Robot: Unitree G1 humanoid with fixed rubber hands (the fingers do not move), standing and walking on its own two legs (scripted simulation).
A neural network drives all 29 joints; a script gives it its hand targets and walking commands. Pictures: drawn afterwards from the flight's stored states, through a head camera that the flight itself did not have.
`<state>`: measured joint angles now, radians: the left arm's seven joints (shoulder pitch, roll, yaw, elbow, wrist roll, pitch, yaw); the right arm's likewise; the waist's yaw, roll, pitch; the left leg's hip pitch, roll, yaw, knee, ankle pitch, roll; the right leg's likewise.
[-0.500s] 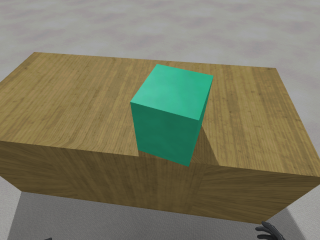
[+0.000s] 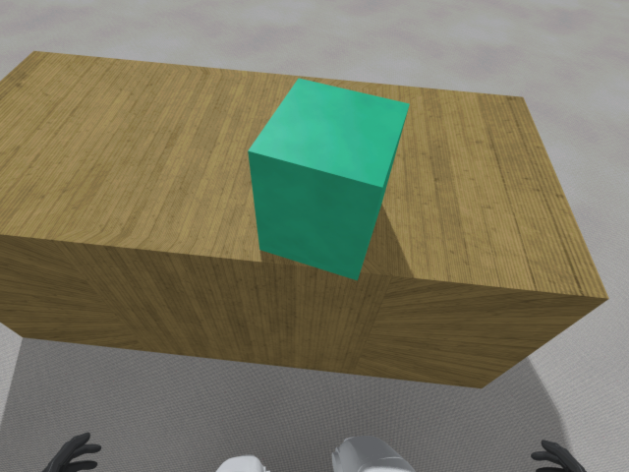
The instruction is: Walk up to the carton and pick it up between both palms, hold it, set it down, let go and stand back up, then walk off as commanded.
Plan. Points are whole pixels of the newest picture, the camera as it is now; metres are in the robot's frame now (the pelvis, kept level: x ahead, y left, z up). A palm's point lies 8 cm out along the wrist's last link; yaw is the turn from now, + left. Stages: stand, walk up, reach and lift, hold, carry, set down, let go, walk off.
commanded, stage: walk up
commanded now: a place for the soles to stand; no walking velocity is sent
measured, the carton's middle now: (328, 182) +0.58 -0.04 -0.02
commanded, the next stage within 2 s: none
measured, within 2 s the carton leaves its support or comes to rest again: neither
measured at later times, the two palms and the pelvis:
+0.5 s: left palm out of the picture +0.07 +0.30 -0.09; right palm out of the picture +0.01 -0.36 -0.10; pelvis -0.06 -0.03 -0.01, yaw -4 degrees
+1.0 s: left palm out of the picture +0.07 +0.30 -0.09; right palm out of the picture +0.02 -0.36 -0.09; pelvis -0.06 -0.02 -0.01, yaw -4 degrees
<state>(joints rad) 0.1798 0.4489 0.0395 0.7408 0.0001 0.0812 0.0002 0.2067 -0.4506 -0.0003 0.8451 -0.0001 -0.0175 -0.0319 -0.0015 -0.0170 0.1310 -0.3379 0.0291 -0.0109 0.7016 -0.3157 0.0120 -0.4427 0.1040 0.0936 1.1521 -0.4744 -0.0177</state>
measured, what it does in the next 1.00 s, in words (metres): steps on the spot: right foot, then left foot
